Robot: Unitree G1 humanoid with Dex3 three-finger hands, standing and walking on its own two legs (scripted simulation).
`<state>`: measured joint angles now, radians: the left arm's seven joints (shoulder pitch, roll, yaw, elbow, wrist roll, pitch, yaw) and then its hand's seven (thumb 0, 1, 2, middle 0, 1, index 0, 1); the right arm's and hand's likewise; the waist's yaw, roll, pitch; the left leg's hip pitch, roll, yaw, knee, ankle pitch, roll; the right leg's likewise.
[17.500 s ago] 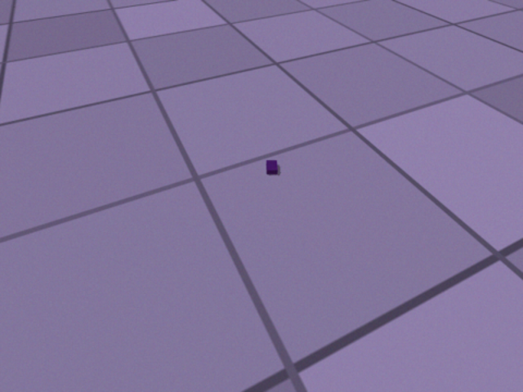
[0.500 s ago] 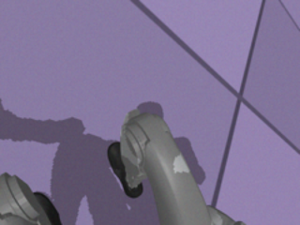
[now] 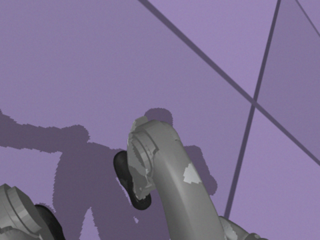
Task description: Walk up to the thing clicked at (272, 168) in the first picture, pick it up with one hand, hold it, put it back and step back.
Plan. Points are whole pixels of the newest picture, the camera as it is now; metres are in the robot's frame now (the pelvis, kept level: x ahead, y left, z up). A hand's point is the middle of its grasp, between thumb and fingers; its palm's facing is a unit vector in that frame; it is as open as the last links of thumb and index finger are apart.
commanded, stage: close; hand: left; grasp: from above
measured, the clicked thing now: out of the picture +0.47 +0.28 -0.29
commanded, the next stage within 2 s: settle in 0.32 s
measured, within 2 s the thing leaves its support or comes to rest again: leaves its support in 0.74 s
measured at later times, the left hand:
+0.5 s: hand out of the picture +0.46 +0.28 -0.26, palm faces -0.39 -0.17 -0.90, open 11.3 cm
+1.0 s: hand out of the picture +0.46 +0.30 -0.21, palm faces -0.35 -0.16 -0.92, open 11.3 cm
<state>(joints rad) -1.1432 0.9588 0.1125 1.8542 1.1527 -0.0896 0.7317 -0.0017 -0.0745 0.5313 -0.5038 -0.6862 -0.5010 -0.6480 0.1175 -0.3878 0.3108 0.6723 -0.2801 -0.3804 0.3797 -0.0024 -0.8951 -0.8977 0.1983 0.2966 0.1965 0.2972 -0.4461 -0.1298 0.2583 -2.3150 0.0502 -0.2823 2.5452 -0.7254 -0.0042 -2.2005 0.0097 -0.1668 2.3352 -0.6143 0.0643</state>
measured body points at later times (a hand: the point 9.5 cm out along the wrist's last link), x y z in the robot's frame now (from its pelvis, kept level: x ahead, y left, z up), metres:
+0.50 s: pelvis +0.00 +0.00 +0.00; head +0.29 +0.11 +0.32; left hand +0.47 +0.29 -0.21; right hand +0.02 -0.24 -0.04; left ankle +0.06 +0.13 -0.27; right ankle +0.13 -0.12 -0.27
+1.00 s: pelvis +0.01 +0.00 +0.01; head +0.27 +0.10 +0.36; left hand +0.47 +0.30 -0.16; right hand +0.03 -0.26 -0.05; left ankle +0.06 +0.13 -0.27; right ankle +0.13 -0.12 -0.27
